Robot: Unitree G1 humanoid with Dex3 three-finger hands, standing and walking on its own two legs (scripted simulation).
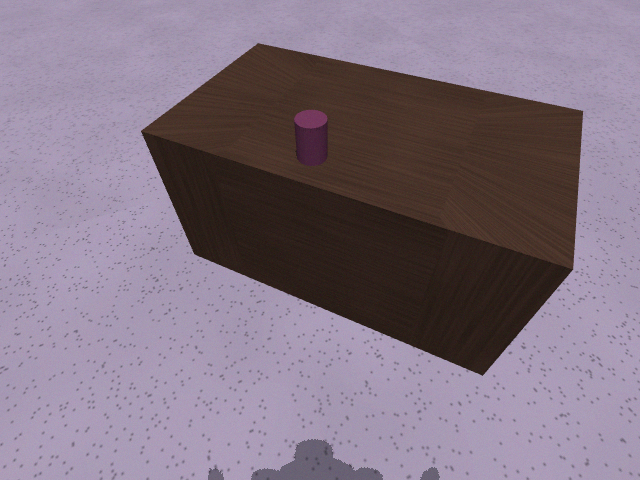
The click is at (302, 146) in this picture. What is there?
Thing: squat round
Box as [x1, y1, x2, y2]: [294, 110, 326, 165]
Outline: 305,110 299,112 294,118 297,158 300,162 304,164 316,165 323,162 326,158 326,116 325,114 317,110
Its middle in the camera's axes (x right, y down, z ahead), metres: -0.02 -0.25 +1.00
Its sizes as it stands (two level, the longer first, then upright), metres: 0.083 0.083 0.117
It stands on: a support 0.60 m high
